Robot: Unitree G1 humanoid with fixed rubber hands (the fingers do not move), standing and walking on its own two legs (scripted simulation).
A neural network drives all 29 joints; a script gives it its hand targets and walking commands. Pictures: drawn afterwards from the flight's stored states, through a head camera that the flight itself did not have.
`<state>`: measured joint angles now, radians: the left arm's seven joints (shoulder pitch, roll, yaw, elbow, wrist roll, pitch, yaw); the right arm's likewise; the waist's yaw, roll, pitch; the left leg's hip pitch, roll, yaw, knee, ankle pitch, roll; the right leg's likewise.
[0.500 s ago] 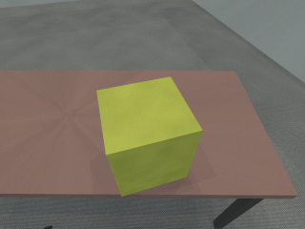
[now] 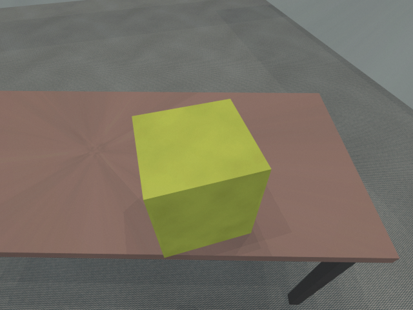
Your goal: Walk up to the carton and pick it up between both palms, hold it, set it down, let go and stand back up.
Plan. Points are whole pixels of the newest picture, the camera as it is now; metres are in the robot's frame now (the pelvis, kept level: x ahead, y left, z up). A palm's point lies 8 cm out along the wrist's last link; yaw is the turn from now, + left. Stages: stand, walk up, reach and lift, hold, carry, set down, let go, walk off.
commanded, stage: stand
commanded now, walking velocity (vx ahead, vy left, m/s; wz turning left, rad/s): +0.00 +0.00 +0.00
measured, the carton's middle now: (196, 179) +0.38 +0.03 +0.02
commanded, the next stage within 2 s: none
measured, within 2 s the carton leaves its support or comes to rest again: neither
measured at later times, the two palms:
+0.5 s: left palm out of the picture +0.08 +0.32 -0.11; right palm out of the picture +0.09 -0.29 -0.12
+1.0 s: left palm out of the picture +0.10 +0.32 -0.11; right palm out of the picture +0.10 -0.28 -0.12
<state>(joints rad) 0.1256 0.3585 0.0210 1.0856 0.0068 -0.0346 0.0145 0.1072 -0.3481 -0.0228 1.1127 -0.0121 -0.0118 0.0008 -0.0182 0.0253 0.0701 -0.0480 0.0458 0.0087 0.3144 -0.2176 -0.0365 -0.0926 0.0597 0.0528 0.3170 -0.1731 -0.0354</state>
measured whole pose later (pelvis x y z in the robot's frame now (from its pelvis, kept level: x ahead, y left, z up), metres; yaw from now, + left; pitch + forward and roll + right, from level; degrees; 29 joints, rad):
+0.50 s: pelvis +0.01 +0.01 +0.00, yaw +0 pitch -3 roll +0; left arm 0.11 0.37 0.01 1.11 0.00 -0.03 0.02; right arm 0.06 -0.36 -0.02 1.12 -0.01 -0.01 -0.01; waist -0.01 0.02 0.09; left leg -0.04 0.03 0.02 0.31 -0.23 -0.03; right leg -0.10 0.05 0.06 0.33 -0.19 -0.02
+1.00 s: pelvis +0.01 +0.01 +0.00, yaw +0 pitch -3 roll +0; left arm 0.10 0.37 0.02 1.08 0.01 -0.03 0.01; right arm 0.08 -0.34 -0.02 1.09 -0.01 -0.01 -0.01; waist -0.01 0.01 0.07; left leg -0.03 0.03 0.01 0.32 -0.24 -0.02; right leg -0.08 0.04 0.05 0.33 -0.20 -0.02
